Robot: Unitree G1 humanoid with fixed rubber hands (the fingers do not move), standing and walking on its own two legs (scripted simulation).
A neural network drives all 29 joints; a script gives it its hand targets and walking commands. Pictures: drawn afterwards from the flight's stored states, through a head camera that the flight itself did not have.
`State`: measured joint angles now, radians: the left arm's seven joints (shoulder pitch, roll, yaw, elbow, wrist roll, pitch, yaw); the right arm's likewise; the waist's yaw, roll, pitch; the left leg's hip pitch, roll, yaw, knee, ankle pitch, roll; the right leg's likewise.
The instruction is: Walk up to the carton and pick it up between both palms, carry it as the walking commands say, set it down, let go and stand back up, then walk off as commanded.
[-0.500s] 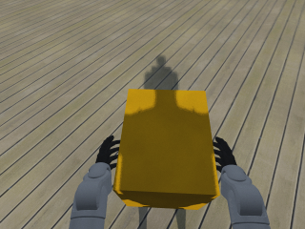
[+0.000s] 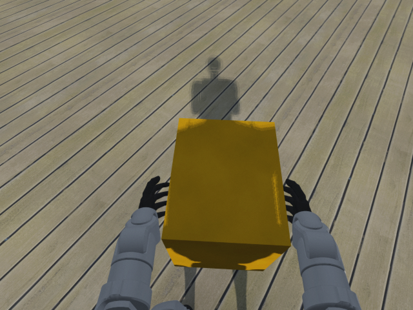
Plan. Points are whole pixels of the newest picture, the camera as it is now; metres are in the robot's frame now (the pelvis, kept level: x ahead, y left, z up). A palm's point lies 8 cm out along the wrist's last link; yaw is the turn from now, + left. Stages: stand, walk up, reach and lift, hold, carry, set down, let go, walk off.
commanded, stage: set down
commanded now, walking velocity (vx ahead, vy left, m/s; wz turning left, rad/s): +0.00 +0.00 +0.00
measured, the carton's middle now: (222, 197) +0.37 -0.01 -0.08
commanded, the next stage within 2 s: none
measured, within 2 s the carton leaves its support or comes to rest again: neither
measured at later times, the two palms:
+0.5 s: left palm (158, 215) +0.32 +0.14 -0.09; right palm (290, 216) +0.32 -0.17 -0.08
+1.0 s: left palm (164, 223) +0.35 +0.14 -0.19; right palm (279, 222) +0.35 -0.17 -0.18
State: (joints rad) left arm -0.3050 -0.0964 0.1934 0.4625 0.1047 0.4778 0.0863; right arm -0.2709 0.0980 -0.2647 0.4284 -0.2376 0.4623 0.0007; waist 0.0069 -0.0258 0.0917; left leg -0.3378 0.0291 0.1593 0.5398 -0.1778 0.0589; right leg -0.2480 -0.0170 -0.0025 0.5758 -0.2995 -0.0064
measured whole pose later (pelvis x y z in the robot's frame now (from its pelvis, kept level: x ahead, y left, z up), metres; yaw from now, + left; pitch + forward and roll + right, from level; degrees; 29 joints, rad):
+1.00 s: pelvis -0.03 +0.00 -0.09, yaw -1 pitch +28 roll -2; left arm -0.56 -0.05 0.19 0.61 0.12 0.05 0.17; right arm -0.57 -0.03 -0.27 0.65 -0.06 0.03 -0.03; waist 0.00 -0.03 0.04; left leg -1.25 0.04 0.08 1.06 -0.29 0.06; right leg -1.16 0.00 0.00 1.11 -0.43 0.01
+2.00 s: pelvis -0.06 +0.00 -0.21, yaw -1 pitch +41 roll -2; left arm -1.04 0.12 0.15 0.80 -0.01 0.11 0.20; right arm -1.03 -0.20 -0.18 0.82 0.11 0.07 -0.12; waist 0.00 -0.03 0.09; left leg -1.85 0.04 0.06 1.49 -0.36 0.07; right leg -1.76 0.01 0.01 1.58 -0.54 0.02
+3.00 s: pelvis -0.08 -0.01 -0.35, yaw -2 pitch +32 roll +0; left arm -1.55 0.27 0.27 0.96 -0.04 0.27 0.12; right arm -1.46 -0.29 -0.25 0.89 0.04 0.26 -0.08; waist 0.02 -0.02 0.53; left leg -2.11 0.04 0.04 1.99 -0.45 0.06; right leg -2.01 0.04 0.01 2.11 -0.66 0.02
